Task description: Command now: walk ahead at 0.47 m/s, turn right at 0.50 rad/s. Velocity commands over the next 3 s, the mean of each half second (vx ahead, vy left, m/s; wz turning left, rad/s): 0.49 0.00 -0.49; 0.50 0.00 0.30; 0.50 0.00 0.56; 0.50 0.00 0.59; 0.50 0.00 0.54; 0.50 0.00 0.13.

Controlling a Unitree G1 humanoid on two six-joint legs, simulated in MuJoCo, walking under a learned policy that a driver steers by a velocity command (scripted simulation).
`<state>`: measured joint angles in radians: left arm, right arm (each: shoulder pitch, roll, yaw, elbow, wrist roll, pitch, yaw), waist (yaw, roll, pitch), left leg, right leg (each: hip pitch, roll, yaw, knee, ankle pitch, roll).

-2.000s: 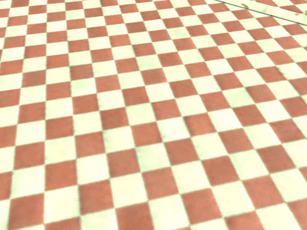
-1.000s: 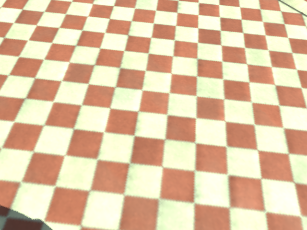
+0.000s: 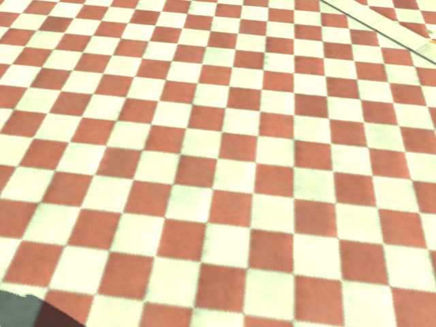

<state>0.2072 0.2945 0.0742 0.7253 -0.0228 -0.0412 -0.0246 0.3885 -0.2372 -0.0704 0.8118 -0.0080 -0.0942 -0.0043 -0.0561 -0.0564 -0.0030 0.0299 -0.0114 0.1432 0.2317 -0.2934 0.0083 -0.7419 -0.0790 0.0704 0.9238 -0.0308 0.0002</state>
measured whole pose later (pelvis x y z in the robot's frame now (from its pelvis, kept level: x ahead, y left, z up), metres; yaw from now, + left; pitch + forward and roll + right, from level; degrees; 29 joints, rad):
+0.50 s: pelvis +0.27 -0.07 +0.01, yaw -15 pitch +2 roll +0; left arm 0.30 0.27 0.05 0.71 -0.01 -0.06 -0.01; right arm 0.12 -0.31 -0.05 0.70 -0.01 -0.09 -0.01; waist 0.04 0.04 0.03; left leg -0.71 0.13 -0.07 0.82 0.01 -0.05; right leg -0.15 0.12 0.08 0.32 -0.19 -0.10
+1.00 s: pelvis +0.58 -0.07 +0.01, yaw -3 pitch +2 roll +0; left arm 0.15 0.30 0.03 0.65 0.02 -0.09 0.00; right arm 0.33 -0.28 -0.04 0.71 0.01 -0.06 0.01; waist -0.04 -0.03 0.03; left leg -0.20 -0.12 -0.09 0.35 -0.17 0.10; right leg -0.65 -0.08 0.09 0.91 -0.20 0.05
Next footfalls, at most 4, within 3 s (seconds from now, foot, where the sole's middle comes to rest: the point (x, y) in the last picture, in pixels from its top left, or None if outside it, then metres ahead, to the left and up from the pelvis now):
0.18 right None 0.27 -0.14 -0.78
0.74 left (211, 289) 0.62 -0.01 -0.78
1.22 right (266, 215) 0.89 -0.22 -0.78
1.74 left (174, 174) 1.09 0.12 -0.78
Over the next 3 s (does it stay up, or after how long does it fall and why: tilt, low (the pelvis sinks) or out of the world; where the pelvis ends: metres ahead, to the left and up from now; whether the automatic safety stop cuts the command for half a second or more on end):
stays up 1.46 0.40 0.01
